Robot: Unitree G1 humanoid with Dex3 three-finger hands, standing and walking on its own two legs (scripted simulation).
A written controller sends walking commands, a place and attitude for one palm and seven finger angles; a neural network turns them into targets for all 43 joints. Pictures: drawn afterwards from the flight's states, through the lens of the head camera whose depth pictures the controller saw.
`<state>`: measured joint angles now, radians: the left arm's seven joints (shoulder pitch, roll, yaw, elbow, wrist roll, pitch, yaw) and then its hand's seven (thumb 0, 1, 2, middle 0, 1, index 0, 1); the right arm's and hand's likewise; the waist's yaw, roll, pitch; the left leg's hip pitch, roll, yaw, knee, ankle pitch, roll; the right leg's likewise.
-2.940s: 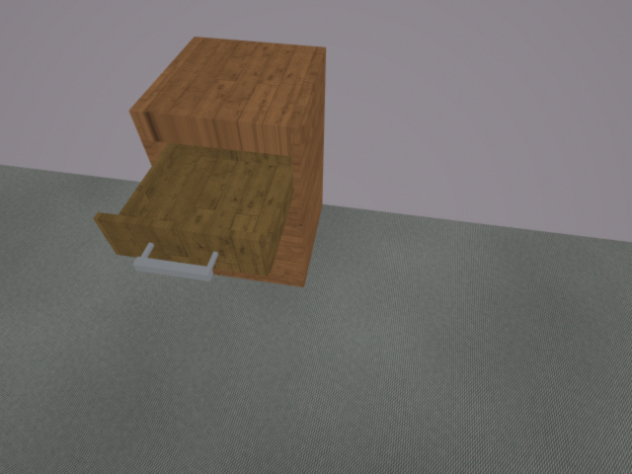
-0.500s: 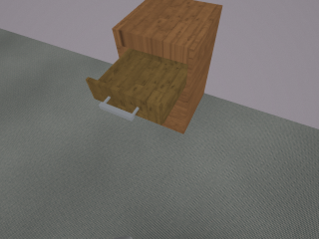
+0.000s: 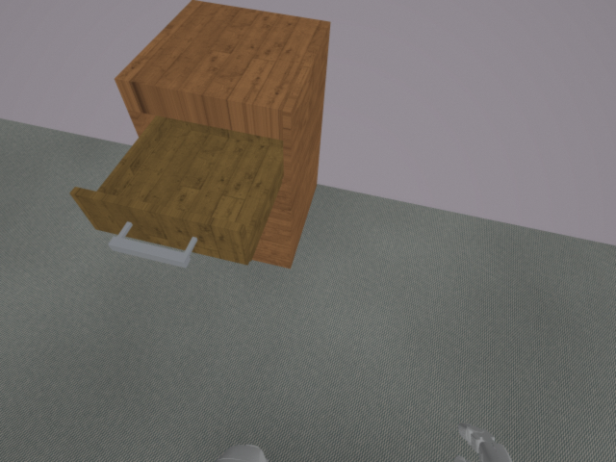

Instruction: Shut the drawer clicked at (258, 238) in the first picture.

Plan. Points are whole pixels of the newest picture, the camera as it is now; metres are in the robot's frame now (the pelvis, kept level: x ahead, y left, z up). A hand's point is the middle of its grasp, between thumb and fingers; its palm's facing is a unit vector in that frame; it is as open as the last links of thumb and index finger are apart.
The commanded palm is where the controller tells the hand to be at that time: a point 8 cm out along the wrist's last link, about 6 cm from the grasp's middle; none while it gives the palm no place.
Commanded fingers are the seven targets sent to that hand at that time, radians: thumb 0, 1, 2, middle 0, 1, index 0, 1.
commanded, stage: turn to face it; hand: left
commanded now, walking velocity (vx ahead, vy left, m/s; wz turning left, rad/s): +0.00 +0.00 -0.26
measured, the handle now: (154, 243) +0.52 +0.39 -0.22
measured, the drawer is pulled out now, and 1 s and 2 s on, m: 0.29 0.29 0.29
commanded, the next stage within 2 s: take the last steps up to it in 0.08 s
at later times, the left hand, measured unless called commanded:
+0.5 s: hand (186, 446) +0.14 +0.19 -0.17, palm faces -0.06 -0.98 -0.20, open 7.4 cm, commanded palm none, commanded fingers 0.00 0.90 0.90 -0.20 -0.30 -0.20 -0.30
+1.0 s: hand (196, 410) +0.19 +0.19 -0.17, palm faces +0.01 -0.97 -0.23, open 7.3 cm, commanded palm none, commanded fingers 0.00 0.90 0.90 -0.20 -0.30 -0.20 -0.30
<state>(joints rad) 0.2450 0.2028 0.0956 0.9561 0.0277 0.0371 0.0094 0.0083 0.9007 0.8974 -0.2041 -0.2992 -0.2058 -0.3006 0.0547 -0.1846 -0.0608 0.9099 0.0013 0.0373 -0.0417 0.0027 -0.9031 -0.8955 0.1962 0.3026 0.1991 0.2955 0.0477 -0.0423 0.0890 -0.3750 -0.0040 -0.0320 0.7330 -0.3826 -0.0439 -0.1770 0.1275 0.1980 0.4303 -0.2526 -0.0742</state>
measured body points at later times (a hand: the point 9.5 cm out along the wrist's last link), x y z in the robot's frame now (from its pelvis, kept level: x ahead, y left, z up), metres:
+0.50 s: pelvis +0.05 +0.02 -0.01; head +0.08 +0.01 +0.44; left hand +0.15 +0.24 -0.16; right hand +0.00 -0.23 -0.16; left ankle +0.05 +0.13 -0.72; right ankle +0.00 -0.14 -0.74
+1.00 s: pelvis +0.13 +0.01 -0.01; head +0.15 +0.00 +0.44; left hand +0.19 +0.24 -0.15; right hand +0.12 -0.20 -0.18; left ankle +0.10 +0.13 -0.74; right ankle +0.13 -0.08 -0.74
